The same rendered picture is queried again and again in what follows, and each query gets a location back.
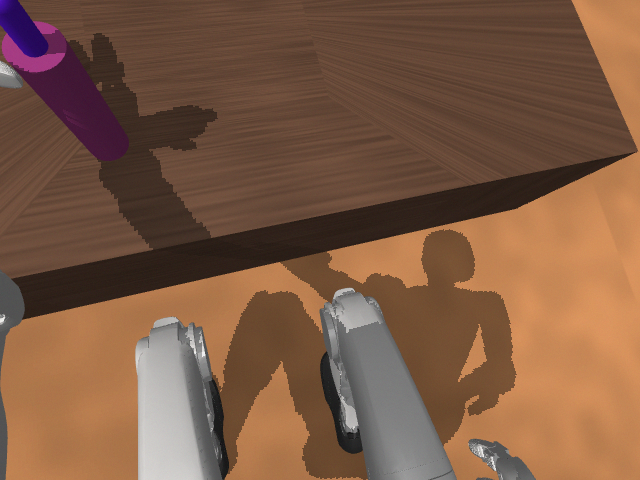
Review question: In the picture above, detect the left robot foot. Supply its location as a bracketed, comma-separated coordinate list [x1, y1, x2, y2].
[209, 378, 229, 480]

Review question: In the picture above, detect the left robot arm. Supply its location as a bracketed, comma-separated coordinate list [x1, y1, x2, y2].
[0, 269, 25, 480]

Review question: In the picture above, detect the right robot hand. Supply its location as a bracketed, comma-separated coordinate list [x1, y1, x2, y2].
[468, 439, 536, 480]

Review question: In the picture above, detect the left robot hand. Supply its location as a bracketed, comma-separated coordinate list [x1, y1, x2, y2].
[0, 60, 23, 89]

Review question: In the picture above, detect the bottle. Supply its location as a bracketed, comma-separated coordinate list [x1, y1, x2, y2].
[0, 0, 129, 161]

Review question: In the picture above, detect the right robot foot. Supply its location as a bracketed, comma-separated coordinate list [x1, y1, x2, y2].
[320, 352, 363, 454]

